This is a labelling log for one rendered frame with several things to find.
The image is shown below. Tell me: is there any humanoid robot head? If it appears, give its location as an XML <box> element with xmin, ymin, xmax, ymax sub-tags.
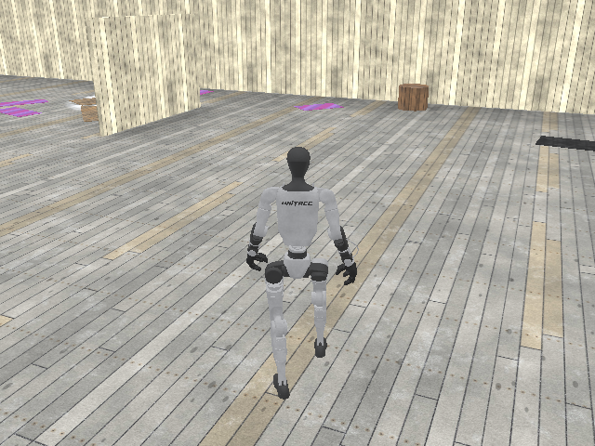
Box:
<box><xmin>282</xmin><ymin>147</ymin><xmax>314</xmax><ymax>191</ymax></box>

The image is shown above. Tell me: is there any left robot forearm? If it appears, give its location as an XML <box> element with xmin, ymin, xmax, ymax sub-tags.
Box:
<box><xmin>247</xmin><ymin>222</ymin><xmax>263</xmax><ymax>256</ymax></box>

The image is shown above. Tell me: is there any robot right upper arm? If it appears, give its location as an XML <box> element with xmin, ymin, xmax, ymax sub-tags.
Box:
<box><xmin>317</xmin><ymin>188</ymin><xmax>342</xmax><ymax>241</ymax></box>

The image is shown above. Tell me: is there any right robot hand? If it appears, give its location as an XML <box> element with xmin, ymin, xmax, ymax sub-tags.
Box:
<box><xmin>336</xmin><ymin>262</ymin><xmax>357</xmax><ymax>285</ymax></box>

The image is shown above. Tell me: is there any robot left foot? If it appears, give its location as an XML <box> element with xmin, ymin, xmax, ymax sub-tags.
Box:
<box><xmin>273</xmin><ymin>374</ymin><xmax>290</xmax><ymax>400</ymax></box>

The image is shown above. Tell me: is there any left robot hand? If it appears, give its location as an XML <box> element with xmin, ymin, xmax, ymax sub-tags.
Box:
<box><xmin>246</xmin><ymin>253</ymin><xmax>268</xmax><ymax>271</ymax></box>

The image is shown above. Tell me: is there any right robot forearm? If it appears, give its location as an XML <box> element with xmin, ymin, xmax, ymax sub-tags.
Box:
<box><xmin>334</xmin><ymin>226</ymin><xmax>354</xmax><ymax>267</ymax></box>

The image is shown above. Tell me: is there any robot left upper arm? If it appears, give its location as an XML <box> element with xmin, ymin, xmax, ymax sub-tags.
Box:
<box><xmin>253</xmin><ymin>187</ymin><xmax>279</xmax><ymax>237</ymax></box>

